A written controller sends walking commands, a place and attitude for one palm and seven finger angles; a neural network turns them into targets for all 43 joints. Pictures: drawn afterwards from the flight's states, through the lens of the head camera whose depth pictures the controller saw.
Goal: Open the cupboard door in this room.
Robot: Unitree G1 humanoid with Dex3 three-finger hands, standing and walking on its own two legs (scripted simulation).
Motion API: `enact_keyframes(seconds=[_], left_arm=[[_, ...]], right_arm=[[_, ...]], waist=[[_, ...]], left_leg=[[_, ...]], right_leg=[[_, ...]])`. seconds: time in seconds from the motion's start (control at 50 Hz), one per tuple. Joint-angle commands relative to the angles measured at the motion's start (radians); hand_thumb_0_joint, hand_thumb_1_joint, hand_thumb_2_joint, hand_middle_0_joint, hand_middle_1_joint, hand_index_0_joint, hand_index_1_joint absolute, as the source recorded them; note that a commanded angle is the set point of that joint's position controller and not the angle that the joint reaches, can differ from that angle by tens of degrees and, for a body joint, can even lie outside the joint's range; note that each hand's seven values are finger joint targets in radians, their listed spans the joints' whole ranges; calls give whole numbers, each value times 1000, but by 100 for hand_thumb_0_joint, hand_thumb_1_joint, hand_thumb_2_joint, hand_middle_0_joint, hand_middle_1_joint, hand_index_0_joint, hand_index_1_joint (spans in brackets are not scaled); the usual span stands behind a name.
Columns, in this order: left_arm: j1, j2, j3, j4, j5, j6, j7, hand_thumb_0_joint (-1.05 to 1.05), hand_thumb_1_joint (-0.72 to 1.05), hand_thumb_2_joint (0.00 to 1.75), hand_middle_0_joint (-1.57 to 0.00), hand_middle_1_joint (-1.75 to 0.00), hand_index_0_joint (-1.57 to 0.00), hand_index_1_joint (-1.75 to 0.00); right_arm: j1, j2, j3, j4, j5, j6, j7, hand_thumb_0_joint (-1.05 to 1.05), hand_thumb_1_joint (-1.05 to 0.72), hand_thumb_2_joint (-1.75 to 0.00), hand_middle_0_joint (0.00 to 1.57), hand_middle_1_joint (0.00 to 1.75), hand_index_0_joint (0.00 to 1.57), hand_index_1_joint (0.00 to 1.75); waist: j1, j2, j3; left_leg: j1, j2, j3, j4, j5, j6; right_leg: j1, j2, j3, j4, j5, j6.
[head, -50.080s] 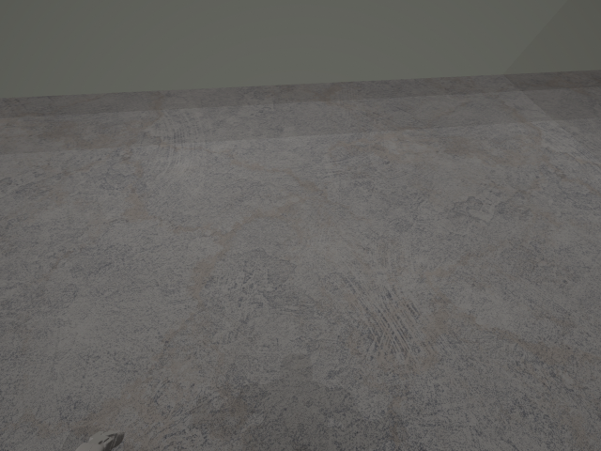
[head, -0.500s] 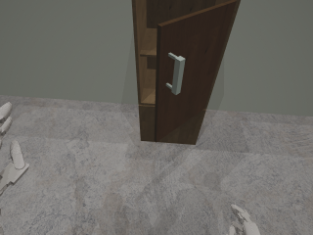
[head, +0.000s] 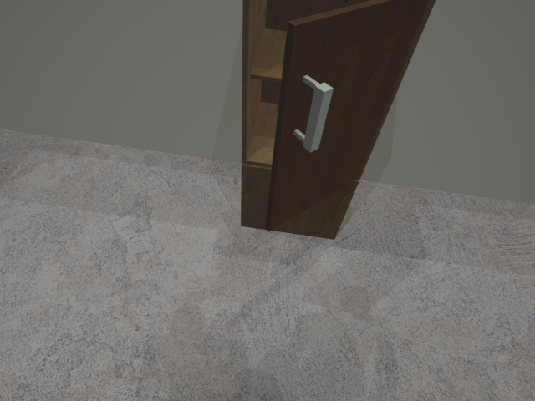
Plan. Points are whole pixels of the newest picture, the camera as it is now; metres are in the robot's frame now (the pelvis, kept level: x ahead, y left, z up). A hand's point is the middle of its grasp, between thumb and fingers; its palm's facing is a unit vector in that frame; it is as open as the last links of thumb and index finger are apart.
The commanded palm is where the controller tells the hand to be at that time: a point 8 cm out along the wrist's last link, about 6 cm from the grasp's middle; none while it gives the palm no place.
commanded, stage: let the arm hang, fingers relaxed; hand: left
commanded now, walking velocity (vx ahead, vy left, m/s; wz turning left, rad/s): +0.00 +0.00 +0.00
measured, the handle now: (309, 114) +0.62 -0.04 +0.09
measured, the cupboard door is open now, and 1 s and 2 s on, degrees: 45 45 45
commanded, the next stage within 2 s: look to check the result in 0.66 s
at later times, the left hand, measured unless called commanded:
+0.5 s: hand out of the picture +0.02 +0.16 -0.17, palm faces +0.02 -0.99 -0.17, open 7.3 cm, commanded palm none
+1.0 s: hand out of the picture +0.03 +0.16 -0.17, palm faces +0.03 -0.98 -0.19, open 7.4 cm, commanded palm none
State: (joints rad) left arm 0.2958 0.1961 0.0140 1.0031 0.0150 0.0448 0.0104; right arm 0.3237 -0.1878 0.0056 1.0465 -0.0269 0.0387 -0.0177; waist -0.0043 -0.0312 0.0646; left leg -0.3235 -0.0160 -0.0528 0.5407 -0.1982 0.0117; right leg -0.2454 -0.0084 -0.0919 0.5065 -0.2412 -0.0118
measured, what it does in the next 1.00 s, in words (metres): stands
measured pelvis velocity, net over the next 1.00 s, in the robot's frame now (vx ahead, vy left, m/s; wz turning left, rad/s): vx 0.04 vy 0.00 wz -0.02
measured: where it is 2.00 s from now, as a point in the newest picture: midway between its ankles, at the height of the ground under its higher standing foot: outside the picture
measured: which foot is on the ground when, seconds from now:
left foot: down 0.00-1.00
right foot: down 0.00-1.00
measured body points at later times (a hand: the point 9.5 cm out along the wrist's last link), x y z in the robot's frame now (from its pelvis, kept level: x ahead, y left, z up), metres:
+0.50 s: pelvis +0.02 +0.00 +0.01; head +0.03 +0.00 +0.46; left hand +0.02 +0.21 -0.16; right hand +0.01 -0.21 -0.16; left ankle +0.06 +0.11 -0.73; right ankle +0.02 -0.11 -0.73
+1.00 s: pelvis +0.04 +0.00 +0.01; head +0.06 -0.01 +0.46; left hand +0.03 +0.21 -0.15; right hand +0.03 -0.22 -0.16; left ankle +0.06 +0.11 -0.73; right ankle +0.02 -0.11 -0.73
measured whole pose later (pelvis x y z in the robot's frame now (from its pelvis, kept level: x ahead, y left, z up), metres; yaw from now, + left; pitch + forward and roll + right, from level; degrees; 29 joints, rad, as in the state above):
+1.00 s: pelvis +0.04 +0.00 +0.01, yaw -1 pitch -1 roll +0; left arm 0.29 0.12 0.02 1.15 0.01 0.00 0.03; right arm 0.27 -0.14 0.01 1.15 -0.02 0.00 -0.04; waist 0.00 0.02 0.04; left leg -0.19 -0.02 -0.02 0.42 -0.21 0.01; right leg -0.14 -0.02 -0.06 0.43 -0.26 -0.01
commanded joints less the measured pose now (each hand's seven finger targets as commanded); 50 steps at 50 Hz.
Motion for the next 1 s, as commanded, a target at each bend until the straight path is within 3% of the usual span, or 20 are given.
enact_keyframes(seconds=[0.0, 0.04, 0.1, 0.16, 0.3, 0.38, 0.58, 0.72, 0.98], left_arm=[[53, 106, 27, 17, -5, -47, 8, 0, 90, 90, -20, -30, -20, -30], [37, 95, 23, 41, -5, -48, 10, 0, 90, 90, -20, -30, -20, -30], [40, 88, 21, 69, -6, -49, 14, 0, 90, 90, -20, -30, -20, -30], [40, 75, 18, 85, -7, -49, 18, 0, 90, 90, -20, -30, -20, -30], [82, 46, 17, 117, -8, -49, 24, 0, 90, 90, -20, -30, -20, -30], [78, 35, 19, 122, -8, -51, 26, 0, 90, 90, -20, -30, -20, -30], [68, 25, 24, 125, -8, -54, 25, 0, 90, 90, -20, -30, -20, -30], [56, 28, 24, 124, -8, -58, 27, 0, 90, 90, -20, -30, -20, -30], [61, 33, 20, 130, -10, -60, 27, 0, 90, 90, -20, -30, -20, -30]], right_arm=[[-21, -115, -32, -54, 7, -30, -11, 0, -90, -90, 20, 30, 20, 30], [14, -99, -33, -29, 6, -27, -11, 0, -90, -90, 20, 30, 20, 30], [45, -79, -33, -2, 7, -22, -11, 0, -90, -90, 20, 30, 20, 30], [62, -55, -27, 25, 5, -23, -11, 0, -90, -90, 20, 30, 20, 30], [37, -36, -16, 55, 6, -34, -17, 0, -90, -90, 20, 30, 20, 30], [29, -31, -13, 64, 5, -40, -20, 0, -90, -90, 20, 30, 20, 30], [23, -28, -15, 66, 5, -44, -24, 0, -90, -90, 20, 30, 20, 30], [24, -34, -15, 69, 7, -46, -25, 0, -90, -90, 20, 30, 20, 30], [8, -40, -12, 81, 8, -45, -26, 0, -90, -90, 20, 30, 20, 30]], waist=[[17, 130, -46], [0, 42, -7], [-9, -40, 20], [-17, -66, 17], [7, 9, 38], [7, 49, 28], [5, 81, 17], [2, 24, -2], [3, 12, 9]], left_leg=[[-54, 93, -121, -211, -146, 31], [-22, 75, -87, -184, -136, 25], [38, 59, -55, -138, -103, 23], [81, 57, -34, -115, -50, 20], [34, 83, -62, -179, -10, 31], [32, 85, -72, -197, 5, 29], [50, 84, -63, -199, 27, 25], [84, 87, -53, -184, 100, 25], [115, 86, -45, -184, 127, 23]], right_leg=[[106, -71, 105, -123, -56, -35], [44, -89, 128, -167, -123, -43], [-40, -106, 142, -215, -205, -51], [-69, -118, 145, -221, -201, -54], [4, -88, 115, -164, -83, -35], [38, -86, 109, -148, -30, -30], [63, -89, 110, -155, 10, -29], [82, -93, 105, -157, 53, -27], [85, -95, 112, -173, 72, -26]])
